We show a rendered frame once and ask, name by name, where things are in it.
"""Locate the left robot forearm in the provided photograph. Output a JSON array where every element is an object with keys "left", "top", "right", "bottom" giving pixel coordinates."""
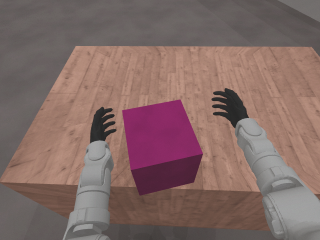
[{"left": 62, "top": 140, "right": 114, "bottom": 240}]

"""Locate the robot right upper arm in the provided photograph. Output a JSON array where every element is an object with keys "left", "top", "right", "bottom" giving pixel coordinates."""
[{"left": 262, "top": 186, "right": 320, "bottom": 240}]

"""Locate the right robot forearm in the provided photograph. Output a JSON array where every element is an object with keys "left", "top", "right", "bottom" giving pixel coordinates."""
[{"left": 235, "top": 118, "right": 320, "bottom": 206}]

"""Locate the carton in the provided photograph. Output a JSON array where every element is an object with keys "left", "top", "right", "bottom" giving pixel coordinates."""
[{"left": 122, "top": 99, "right": 203, "bottom": 196}]

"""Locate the left robot hand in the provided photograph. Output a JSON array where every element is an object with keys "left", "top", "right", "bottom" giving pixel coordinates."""
[{"left": 90, "top": 107, "right": 117, "bottom": 143}]

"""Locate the pedestal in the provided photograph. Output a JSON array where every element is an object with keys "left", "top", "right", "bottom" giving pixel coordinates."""
[{"left": 0, "top": 46, "right": 320, "bottom": 231}]

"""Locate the right robot hand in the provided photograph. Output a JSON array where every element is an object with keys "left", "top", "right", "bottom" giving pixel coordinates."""
[{"left": 211, "top": 88, "right": 249, "bottom": 128}]

